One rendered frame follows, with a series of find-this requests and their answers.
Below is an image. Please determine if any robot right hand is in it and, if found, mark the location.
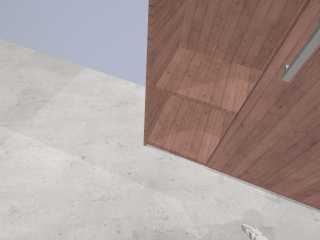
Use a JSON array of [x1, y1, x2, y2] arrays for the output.
[[241, 224, 268, 240]]

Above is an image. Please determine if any handle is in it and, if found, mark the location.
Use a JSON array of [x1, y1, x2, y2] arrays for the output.
[[281, 17, 320, 82]]

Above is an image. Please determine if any wardrobe door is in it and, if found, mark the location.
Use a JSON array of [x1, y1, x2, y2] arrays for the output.
[[206, 0, 320, 209]]

